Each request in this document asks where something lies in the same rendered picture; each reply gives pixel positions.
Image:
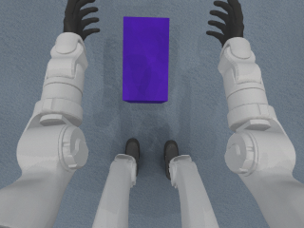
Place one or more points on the robot left forearm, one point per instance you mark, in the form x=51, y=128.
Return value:
x=63, y=87

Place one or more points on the robot left foot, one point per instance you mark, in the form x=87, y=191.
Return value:
x=132, y=148

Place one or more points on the right robot upper arm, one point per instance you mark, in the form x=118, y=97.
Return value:
x=265, y=160

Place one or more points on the robot left shin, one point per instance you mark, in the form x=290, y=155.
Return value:
x=123, y=156

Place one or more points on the left robot upper arm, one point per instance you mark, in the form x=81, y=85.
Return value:
x=48, y=157

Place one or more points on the carton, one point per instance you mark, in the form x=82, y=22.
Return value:
x=145, y=59

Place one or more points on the robot right forearm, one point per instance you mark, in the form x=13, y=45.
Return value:
x=244, y=89

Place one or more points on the robot left hand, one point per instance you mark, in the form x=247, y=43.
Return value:
x=73, y=18

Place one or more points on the robot right hand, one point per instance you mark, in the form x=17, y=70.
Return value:
x=233, y=26

